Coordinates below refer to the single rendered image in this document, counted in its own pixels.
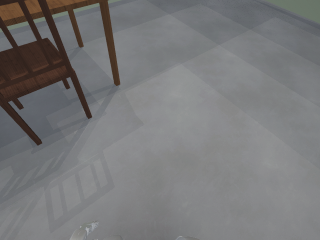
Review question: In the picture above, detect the chair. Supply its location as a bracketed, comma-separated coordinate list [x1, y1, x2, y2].
[0, 0, 92, 145]

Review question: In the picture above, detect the table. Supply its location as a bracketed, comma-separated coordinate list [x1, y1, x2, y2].
[0, 0, 120, 86]

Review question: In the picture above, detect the robot left hand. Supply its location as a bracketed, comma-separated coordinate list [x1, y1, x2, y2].
[69, 220, 99, 240]

